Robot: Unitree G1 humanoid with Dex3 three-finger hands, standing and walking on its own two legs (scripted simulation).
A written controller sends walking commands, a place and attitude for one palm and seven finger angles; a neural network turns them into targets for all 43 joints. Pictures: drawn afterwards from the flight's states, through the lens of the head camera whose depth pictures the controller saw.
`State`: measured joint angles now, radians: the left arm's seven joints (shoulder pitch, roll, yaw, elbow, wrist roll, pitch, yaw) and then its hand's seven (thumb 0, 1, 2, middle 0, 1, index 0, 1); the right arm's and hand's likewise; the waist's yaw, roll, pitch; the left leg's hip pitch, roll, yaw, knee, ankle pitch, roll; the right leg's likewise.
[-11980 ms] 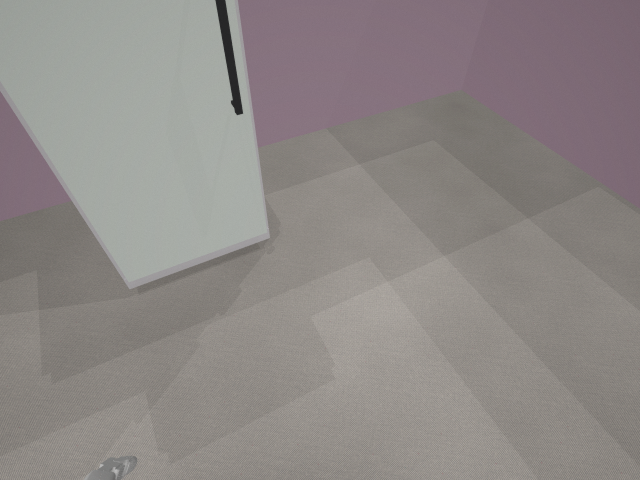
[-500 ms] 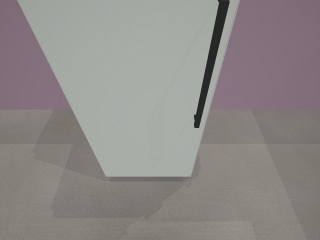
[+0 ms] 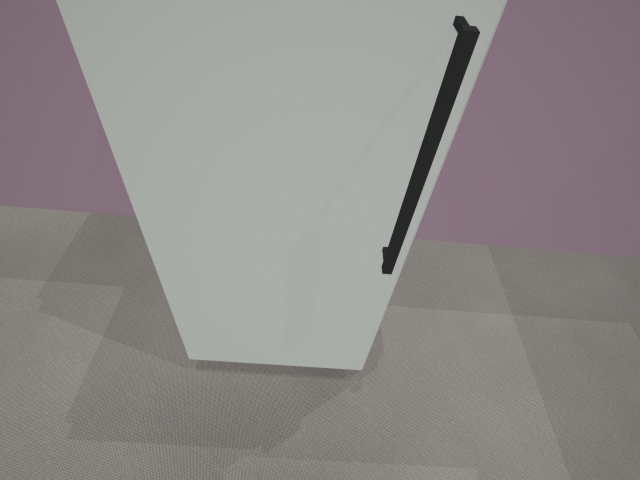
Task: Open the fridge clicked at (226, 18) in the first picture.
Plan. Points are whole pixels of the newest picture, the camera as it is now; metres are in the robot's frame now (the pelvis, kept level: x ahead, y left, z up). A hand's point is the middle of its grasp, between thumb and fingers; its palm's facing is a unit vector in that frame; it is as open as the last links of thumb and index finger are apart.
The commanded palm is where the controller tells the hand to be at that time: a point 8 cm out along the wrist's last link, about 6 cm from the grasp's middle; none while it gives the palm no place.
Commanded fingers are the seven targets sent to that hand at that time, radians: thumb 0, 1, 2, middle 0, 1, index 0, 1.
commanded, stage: look again from close up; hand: right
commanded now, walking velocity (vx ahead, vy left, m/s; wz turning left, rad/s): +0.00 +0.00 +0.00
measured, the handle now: (415, 174) +0.54 -0.10 +0.11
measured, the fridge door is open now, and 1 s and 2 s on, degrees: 0 0 0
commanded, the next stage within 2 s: shuffle to correct the standing spot in 0.78 s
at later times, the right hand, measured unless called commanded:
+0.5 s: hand out of the picture +0.01 -0.15 -0.17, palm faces +0.02 +0.98 -0.21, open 7.3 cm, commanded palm none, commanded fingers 0.00 -0.90 -0.90 0.20 0.30 0.20 0.30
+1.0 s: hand out of the picture +0.02 -0.15 -0.17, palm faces +0.04 +0.98 -0.21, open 7.4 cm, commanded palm none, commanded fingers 0.00 -0.90 -0.90 0.20 0.30 0.20 0.30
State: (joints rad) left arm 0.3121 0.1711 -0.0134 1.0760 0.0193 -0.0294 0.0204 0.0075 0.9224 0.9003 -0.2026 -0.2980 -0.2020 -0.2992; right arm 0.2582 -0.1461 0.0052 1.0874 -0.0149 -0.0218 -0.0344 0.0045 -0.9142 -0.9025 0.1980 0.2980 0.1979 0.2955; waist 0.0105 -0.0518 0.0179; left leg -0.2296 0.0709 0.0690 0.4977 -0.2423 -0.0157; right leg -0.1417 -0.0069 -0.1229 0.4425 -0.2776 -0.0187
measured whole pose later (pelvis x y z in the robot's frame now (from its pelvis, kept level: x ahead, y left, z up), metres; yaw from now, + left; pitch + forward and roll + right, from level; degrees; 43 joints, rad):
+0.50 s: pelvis +0.01 +0.02 +0.00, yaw +0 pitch -1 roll -1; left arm 0.27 0.16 -0.01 1.12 0.02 -0.02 0.03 0.00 0.91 0.90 -0.20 -0.30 -0.20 -0.30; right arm 0.27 -0.15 0.00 1.12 -0.02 -0.02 -0.03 0.01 -0.92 -0.90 0.20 0.30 0.20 0.30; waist 0.00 -0.02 0.05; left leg -0.20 0.03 0.09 0.46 -0.25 0.02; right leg -0.12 -0.04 -0.11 0.42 -0.28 0.02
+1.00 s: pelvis +0.01 +0.03 +0.00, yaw -1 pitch -1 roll +0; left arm 0.29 0.15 -0.01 1.13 0.02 -0.02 0.02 0.00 0.91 0.90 -0.20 -0.30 -0.20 -0.30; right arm 0.27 -0.16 -0.01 1.10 -0.02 -0.02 -0.03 0.00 -0.91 -0.90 0.20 0.30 0.20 0.30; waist 0.00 -0.01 0.04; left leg -0.20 0.03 0.10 0.48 -0.26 0.02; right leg -0.13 -0.05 -0.10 0.44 -0.29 0.02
